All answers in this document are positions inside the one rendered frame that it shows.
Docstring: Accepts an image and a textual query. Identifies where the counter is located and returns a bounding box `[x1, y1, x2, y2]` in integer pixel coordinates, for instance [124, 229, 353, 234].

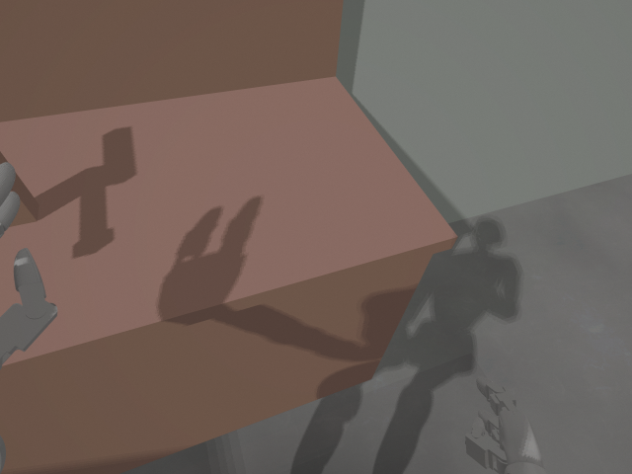
[0, 0, 458, 474]

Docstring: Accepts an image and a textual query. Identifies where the right robot hand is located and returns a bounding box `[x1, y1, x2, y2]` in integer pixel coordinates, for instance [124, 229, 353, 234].
[465, 376, 544, 474]

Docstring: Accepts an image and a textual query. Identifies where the left robot hand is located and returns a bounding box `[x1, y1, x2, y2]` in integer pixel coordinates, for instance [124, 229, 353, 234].
[0, 162, 57, 369]

